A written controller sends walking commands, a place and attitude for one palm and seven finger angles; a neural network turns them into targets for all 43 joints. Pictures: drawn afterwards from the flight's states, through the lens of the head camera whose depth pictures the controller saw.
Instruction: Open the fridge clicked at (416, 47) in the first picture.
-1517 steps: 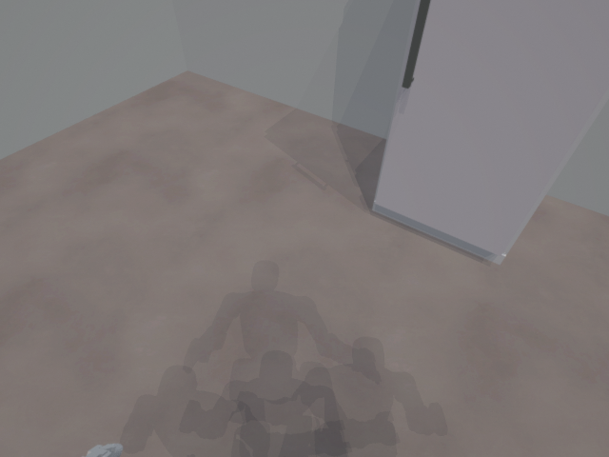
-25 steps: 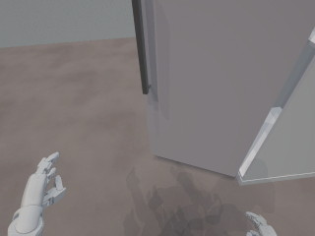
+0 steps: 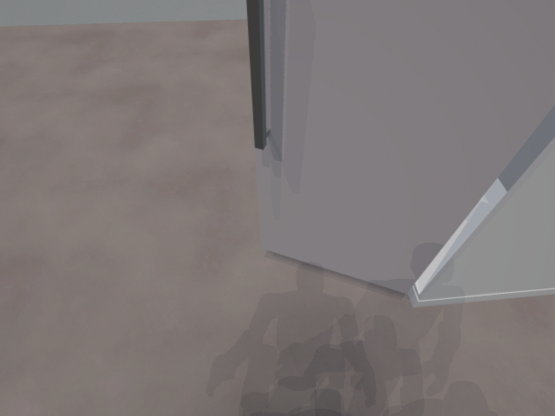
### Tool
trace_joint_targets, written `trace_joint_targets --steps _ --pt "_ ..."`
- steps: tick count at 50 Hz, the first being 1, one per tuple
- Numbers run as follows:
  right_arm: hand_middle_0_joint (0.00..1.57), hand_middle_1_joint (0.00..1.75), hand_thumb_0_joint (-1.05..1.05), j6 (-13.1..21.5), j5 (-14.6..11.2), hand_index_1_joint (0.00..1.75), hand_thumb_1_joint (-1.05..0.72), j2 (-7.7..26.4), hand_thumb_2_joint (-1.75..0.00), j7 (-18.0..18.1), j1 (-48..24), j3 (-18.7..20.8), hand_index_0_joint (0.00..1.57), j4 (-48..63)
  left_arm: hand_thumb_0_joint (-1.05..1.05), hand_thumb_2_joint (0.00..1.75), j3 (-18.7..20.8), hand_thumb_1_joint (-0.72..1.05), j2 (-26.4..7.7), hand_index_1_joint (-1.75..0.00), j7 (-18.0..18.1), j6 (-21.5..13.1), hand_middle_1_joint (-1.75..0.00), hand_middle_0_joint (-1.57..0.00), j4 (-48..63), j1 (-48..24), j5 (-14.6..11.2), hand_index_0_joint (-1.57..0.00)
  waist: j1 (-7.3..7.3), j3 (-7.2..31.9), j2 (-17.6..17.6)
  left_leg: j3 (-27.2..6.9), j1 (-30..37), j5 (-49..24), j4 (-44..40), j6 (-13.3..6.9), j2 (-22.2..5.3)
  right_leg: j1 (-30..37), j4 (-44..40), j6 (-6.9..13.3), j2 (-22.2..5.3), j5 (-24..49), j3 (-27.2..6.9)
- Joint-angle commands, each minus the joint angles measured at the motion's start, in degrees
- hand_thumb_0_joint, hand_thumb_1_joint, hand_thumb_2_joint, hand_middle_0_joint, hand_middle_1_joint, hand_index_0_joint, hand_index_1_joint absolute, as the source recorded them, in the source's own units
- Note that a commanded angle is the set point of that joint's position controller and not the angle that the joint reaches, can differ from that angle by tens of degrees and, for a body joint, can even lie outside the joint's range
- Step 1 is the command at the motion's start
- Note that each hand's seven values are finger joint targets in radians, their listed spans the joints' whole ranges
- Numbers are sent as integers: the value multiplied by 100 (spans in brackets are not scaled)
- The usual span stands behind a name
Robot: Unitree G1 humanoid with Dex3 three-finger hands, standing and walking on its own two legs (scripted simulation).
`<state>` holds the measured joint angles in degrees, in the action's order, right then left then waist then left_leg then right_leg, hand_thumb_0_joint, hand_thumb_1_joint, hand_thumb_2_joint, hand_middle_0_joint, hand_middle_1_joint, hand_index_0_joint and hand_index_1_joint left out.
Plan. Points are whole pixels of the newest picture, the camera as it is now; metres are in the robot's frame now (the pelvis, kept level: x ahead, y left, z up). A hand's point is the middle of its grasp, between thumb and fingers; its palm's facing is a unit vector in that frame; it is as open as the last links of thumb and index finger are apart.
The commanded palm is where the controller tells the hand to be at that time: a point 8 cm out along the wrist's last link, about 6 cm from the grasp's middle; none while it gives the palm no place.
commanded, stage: let the arm hang, fingers relaxed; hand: left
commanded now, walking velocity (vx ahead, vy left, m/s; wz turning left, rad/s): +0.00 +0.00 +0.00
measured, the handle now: (261, 42) +0.72 +0.07 +0.16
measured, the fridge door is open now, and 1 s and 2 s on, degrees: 65 65 65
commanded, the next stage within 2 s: look to check the result in 0.48 s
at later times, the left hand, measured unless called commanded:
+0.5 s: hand out of the picture +0.06 +0.19 -0.17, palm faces -0.04 -0.98 -0.21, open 7.4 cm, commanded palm none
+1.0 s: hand out of the picture +0.04 +0.18 -0.17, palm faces -0.03 -0.98 -0.20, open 7.4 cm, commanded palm none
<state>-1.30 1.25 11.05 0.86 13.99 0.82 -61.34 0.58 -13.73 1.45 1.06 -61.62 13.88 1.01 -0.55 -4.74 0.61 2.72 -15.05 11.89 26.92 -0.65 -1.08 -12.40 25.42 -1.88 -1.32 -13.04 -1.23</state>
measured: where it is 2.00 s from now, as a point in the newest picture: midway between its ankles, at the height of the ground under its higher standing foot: outside the picture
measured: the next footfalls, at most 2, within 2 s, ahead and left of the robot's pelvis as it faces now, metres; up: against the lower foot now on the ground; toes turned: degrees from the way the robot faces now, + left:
none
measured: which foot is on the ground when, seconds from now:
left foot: down 0.00-1.00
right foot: down 0.00-1.00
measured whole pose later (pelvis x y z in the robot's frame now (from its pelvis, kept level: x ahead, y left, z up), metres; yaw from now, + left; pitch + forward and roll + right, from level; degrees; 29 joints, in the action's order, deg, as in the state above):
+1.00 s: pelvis +0.02 +0.00 +0.00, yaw -1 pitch -1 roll +0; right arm -0.3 1.0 8.9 1.5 12.4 0.8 -66.1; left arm 0.0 -9.6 1.8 -0.1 -65.8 12.5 1.1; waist -0.7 -3.8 -0.1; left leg 4.0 -10.7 12.2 23.4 -0.8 -0.6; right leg -9.0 23.0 -2.2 -1.8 -13.5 -2.4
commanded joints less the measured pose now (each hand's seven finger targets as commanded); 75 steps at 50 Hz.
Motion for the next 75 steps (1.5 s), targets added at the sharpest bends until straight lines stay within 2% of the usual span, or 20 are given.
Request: trace_joint_targets --steps 1,3,10,13,17,19,25,28,31,35,37,38,40,45,49,53,62,68,72,75 --pt "20 30 0 111 -15 30 -90 679 -90 51 99 153 20 120 0 90 53 90 -506 -30 17 -129 -30 -20 148 26 5 -20 0 365 -112 -530 387 -196 -677 -90 -567 -111 -490 323 -351 256 -293" --pt "20 30 0 124 -26 30 -90 669 -90 45 98 152 20 54 0 90 60 90 -528 -30 23 -134 -30 -20 74 39 14 -20 10 376 -11 -531 423 -275 -720 -96 -569 -77 -475 322 -357 287 -299" --pt "20 30 0 135 -22 30 -90 569 -90 44 -24 127 20 -105 0 90 40 90 -428 -30 33 -140 -30 -20 -60 -26 28 -20 4 211 -50 -485 429 -296 -823 -81 -558 -122 -496 268 -374 324 -288" --pt "20 30 0 160 -34 30 -90 547 -90 51 -30 133 20 -133 0 90 49 90 -414 -30 47 -172 -30 -20 -81 -7 30 -20 9 383 -135 -438 612 -741 -702 -80 -544 -23 -463 256 -399 682 -303" --pt "20 30 0 178 -23 30 -90 510 -90 70 -47 120 20 -189 0 90 65 90 -362 -30 50 -171 -30 -20 -87 -31 23 -20 6 416 115 -393 659 -916 -713 -71 -549 57 -451 251 -410 791 -293" --pt "20 30 0 180 -31 30 -90 488 -90 77 -27 120 20 -202 0 90 69 90 -357 -30 56 -172 -30 -20 -111 -23 22 -20 5 459 35 -395 702 -1069 -684 -76 -553 111 -437 249 -419 911 -277" --pt "20 30 0 148 -34 30 -90 467 -90 76 -18 121 20 -258 0 90 48 90 -341 -30 54 -166 -30 -20 -148 -21 17 -20 1 245 -3 -379 647 -765 -749 -61 -536 39 -569 244 -418 676 -288" --pt "20 30 0 157 -42 30 -90 483 -90 83 32 121 20 -258 0 90 52 90 -341 -30 57 -178 -30 -20 -164 39 14 -20 6 350 -116 -384 730 -857 -722 -74 -543 90 -560 253 -412 771 -288" --pt "20 30 0 158 -34 30 -90 464 -90 90 63 122 20 -293 0 90 53 90 -317 -30 56 -164 -30 -20 -178 26 11 -20 -3 337 12 -370 724 -838 -748 -74 -553 94 -548 250 -405 709 -266" --pt "20 30 0 151 -38 30 -90 444 -90 97 84 119 20 -314 0 90 43 90 -294 -30 59 -164 -30 -20 -218 59 9 -20 -4 290 -133 -379 728 -801 -744 -77 -547 59 -570 254 -404 690 -269" --pt "20 30 0 160 -34 30 -90 438 -90 102 113 117 20 -333 0 90 46 90 -276 -30 60 -163 -30 -20 -219 88 8 -20 -3 287 -12 -385 730 -847 -751 -84 -541 73 -566 263 -401 726 -291" --pt "20 30 0 164 -48 30 -90 445 -90 104 140 113 20 -326 0 90 52 90 -300 -30 63 -173 -30 -20 -225 121 12 -20 0 349 -80 -373 772 -927 -725 -85 -551 113 -567 267 -405 798 -290" --pt "20 30 0 151 -38 30 -90 421 -90 104 118 114 20 -339 0 90 45 90 -269 -30 62 -158 -30 -20 -236 95 7 -20 -1 201 -63 -375 699 -755 -775 -73 -546 38 -591 255 -399 633 -274" --pt "20 30 0 137 -41 30 -90 406 -90 98 128 115 20 -343 0 90 41 90 -272 -30 57 -160 -30 -20 -257 126 12 -20 -4 165 -49 -361 681 -554 -786 -69 -532 -14 -647 264 -404 486 -290" --pt "20 30 0 153 -42 30 -90 398 -90 108 163 126 20 -337 0 90 49 90 -261 -30 65 -179 -30 -20 -246 136 9 -20 -20 298 -144 -358 769 -754 -723 -69 -536 48 -608 271 -408 719 -312" --pt "20 30 0 162 -49 30 -90 405 -90 114 152 130 20 -321 0 90 54 90 -255 -30 70 -188 -30 -20 -232 189 14 -20 -12 352 -68 -338 839 -909 -677 -71 -546 66 -592 280 -403 893 -334" --pt "20 30 0 145 -35 30 -90 404 -90 109 121 117 20 -338 0 90 49 90 -241 -30 59 -166 -30 -20 -243 131 12 -20 -8 95 -40 -364 682 -552 -807 -54 -544 -49 -672 270 -377 503 -326" --pt "20 30 0 152 -47 30 -90 432 -90 102 148 129 20 -329 0 90 54 90 -295 -30 64 -198 -30 -20 -213 141 12 -20 -13 289 -100 -341 786 -723 -724 -48 -538 41 -667 287 -402 728 -369" --pt "20 30 0 144 -36 30 -90 420 -90 104 141 127 20 -347 0 90 55 90 -274 -30 60 -185 -30 -20 -209 103 7 -20 -18 170 -79 -352 702 -608 -773 -38 -538 1 -694 283 -390 588 -360" --pt "20 30 0 159 -44 30 -90 423 -90 107 164 131 20 -347 0 90 56 90 -300 -30 61 -200 -30 -20 -204 115 4 -20 -19 320 -125 -334 804 -818 -717 -44 -549 80 -647 285 -423 844 -336"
